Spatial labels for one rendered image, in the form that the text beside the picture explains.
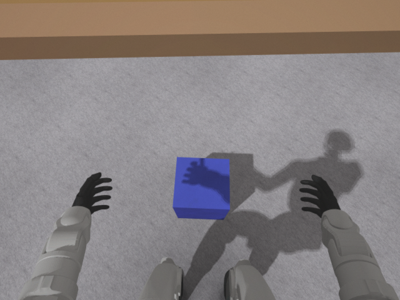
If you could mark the carton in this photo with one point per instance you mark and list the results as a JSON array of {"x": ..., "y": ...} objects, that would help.
[{"x": 201, "y": 188}]

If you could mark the left robot thigh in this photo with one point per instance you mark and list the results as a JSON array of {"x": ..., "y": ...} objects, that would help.
[{"x": 164, "y": 283}]

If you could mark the right robot forearm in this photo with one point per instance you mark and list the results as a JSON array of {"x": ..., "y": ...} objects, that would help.
[{"x": 357, "y": 271}]

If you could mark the robot left hand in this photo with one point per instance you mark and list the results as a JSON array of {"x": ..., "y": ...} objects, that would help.
[{"x": 88, "y": 190}]

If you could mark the left robot forearm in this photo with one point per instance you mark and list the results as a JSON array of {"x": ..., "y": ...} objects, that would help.
[{"x": 57, "y": 269}]

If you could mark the robot right hand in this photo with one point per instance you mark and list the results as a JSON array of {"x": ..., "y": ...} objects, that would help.
[{"x": 326, "y": 199}]

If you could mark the robot thigh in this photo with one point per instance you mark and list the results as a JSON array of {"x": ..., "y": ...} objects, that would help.
[
  {"x": 164, "y": 283},
  {"x": 247, "y": 283}
]

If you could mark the right robot thigh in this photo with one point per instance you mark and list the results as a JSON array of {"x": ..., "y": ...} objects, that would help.
[{"x": 247, "y": 283}]

